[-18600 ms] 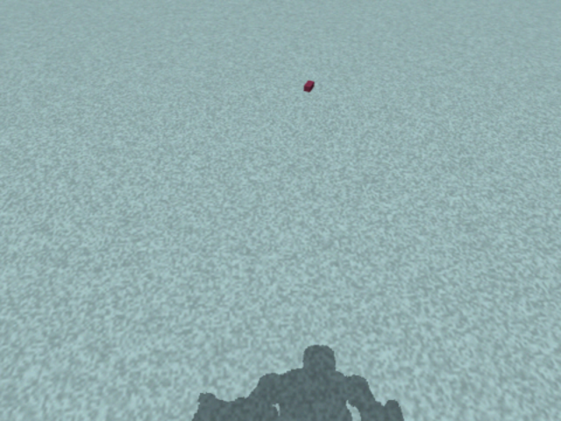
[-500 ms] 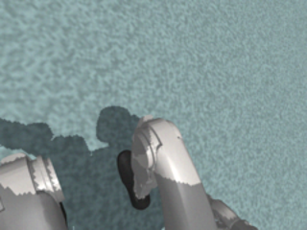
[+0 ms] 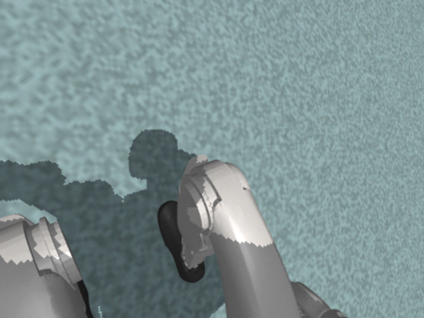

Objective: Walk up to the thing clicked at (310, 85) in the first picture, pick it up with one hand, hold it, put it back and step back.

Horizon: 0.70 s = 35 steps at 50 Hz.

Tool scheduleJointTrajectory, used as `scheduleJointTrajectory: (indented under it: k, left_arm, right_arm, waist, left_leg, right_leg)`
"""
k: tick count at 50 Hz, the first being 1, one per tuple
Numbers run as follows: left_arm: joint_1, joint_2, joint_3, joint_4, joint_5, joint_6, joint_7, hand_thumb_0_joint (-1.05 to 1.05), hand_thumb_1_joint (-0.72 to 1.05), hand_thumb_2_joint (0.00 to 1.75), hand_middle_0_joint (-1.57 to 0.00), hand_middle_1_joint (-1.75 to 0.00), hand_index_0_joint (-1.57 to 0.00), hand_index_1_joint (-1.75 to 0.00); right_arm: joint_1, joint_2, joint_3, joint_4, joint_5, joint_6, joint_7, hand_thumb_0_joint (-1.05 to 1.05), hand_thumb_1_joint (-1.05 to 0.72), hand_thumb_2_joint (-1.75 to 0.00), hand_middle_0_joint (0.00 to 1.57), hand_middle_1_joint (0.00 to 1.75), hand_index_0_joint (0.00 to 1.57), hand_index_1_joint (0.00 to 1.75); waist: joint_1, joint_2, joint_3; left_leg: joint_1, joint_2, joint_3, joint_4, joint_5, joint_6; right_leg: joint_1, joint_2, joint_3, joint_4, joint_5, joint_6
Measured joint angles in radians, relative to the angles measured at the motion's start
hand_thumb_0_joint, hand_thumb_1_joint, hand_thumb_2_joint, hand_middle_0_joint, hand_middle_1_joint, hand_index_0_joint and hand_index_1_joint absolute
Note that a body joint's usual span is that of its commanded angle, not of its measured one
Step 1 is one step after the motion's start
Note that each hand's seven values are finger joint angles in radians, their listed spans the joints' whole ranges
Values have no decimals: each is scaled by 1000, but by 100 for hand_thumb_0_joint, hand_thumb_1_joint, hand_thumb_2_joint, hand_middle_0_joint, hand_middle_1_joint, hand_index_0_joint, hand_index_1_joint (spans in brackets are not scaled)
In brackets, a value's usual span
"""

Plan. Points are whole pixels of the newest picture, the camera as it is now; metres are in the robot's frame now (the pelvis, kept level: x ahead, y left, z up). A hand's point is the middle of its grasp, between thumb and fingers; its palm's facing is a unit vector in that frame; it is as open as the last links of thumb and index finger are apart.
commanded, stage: close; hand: left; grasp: from above
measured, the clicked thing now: out of the picture +0.46 +0.34 -0.28
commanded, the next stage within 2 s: settle in 1.48 s
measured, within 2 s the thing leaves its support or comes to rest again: leaves its support in 1.82 s
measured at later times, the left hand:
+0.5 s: hand out of the picture +0.44 +0.34 -0.25, palm faces -0.44 -0.13 -0.89, open 10.8 cm
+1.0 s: hand out of the picture +0.44 +0.34 -0.25, palm faces -0.45 -0.14 -0.88, open 7.7 cm
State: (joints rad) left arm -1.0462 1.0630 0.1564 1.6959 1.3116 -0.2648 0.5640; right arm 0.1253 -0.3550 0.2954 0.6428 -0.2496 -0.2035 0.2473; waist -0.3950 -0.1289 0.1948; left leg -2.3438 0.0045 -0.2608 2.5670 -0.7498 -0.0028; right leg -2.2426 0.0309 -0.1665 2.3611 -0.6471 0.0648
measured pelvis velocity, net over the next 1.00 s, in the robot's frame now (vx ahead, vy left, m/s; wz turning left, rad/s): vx -0.01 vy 0.00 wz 0.00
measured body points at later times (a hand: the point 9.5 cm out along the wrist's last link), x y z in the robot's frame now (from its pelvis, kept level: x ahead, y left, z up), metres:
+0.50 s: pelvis +0.00 +0.00 +0.00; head +0.28 +0.14 +0.32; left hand +0.46 +0.34 -0.20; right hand +0.05 -0.26 -0.04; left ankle +0.05 +0.12 -0.27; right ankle +0.12 -0.12 -0.27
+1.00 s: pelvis -0.01 +0.00 +0.00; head +0.27 +0.13 +0.32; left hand +0.46 +0.34 -0.20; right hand +0.04 -0.26 -0.05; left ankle +0.05 +0.12 -0.27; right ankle +0.12 -0.12 -0.27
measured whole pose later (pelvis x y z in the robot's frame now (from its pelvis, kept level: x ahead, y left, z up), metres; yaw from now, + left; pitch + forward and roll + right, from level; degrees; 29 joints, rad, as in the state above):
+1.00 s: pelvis -0.01 +0.00 +0.00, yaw +0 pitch +27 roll -15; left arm -1.06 1.09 0.13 1.71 1.33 -0.30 0.57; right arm 0.11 -0.36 0.31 0.62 -0.25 -0.20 0.23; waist -0.39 -0.15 0.20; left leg -2.34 0.01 -0.27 2.56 -0.73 0.00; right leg -2.23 0.04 -0.17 2.35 -0.62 0.07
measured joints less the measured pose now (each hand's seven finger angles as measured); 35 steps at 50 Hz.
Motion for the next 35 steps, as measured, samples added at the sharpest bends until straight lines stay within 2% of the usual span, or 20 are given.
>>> scheduleJointTrajectory:
  k: [6,14,25,35]
  left_arm:
    - [-6,6,-13,7,17,-25,17,0,-26,82,-33,-76,-31,-78]
    - [-33,7,-55,47,30,-10,41,0,-16,74,-39,-71,-38,-72]
    - [-34,15,-35,39,29,10,45,0,0,61,-49,-64,-50,-63]
    - [-24,20,-17,23,1,19,16,0,13,50,-57,-57,-60,-55]
  right_arm:
    - [-5,0,2,-5,-1,9,-3,0,-91,-90,20,30,20,30]
    - [-19,-4,0,-7,-1,0,-16,0,-90,-90,20,30,20,30]
    - [-15,-5,8,-14,2,-18,-12,0,-90,-89,20,30,20,30]
    - [-12,-8,7,-12,3,-14,-6,0,-90,-89,20,30,20,30]
  waist:
    - [4,-8,-8]
    - [-1,-11,-17]
    - [-9,-20,-9]
    - [-5,-8,-2]
  left_leg:
    - [3,0,-3,0,8,-1]
    - [-1,3,3,-5,18,8]
    - [0,4,3,-8,15,8]
    - [-2,1,-1,-7,13,3]
  right_leg:
    - [3,1,-2,-2,8,-1]
    - [3,4,2,-10,18,2]
    - [3,4,1,-13,17,3]
    - [2,2,-2,-11,13,0]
